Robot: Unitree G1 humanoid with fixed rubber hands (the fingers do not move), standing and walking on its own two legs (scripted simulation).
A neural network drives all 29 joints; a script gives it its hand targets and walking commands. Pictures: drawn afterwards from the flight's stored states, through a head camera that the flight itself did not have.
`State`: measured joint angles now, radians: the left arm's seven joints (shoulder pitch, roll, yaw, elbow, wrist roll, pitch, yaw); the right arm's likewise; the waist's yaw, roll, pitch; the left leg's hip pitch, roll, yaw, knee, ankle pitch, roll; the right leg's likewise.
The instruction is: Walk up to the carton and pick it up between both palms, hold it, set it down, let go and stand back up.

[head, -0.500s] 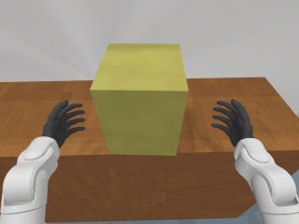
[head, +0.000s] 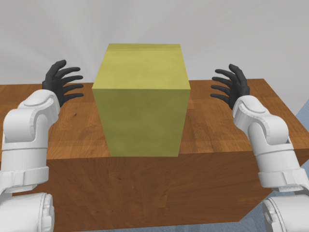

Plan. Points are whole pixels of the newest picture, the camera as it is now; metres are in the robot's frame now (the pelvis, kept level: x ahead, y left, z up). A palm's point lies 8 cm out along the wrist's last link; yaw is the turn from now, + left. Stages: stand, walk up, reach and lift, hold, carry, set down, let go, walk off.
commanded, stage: reach and lift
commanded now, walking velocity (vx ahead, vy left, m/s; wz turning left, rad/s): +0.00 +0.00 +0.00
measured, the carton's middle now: (144, 101) +0.45 +0.02 +0.12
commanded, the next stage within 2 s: none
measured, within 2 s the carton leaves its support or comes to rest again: neither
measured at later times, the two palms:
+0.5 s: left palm (58, 65) +0.44 +0.21 +0.25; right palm (228, 67) +0.42 -0.19 +0.24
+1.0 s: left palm (71, 87) +0.45 +0.21 +0.18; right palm (215, 92) +0.42 -0.17 +0.16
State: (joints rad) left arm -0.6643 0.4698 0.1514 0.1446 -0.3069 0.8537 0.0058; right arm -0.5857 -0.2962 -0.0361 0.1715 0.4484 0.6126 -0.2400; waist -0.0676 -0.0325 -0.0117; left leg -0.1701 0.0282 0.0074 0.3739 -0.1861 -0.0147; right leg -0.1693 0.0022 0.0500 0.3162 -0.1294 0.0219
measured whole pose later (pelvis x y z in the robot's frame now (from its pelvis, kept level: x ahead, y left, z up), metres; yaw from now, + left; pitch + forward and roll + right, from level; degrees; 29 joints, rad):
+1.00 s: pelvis +0.00 +0.00 +0.00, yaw +1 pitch +4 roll -2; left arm -1.04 0.44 -0.07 1.00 -0.31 0.35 0.01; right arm -0.93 -0.17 -0.06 0.88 0.31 0.32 -0.21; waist -0.09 -0.03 -0.07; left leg -0.31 0.04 -0.02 0.45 -0.21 -0.02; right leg -0.27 0.02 0.02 0.33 -0.13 0.02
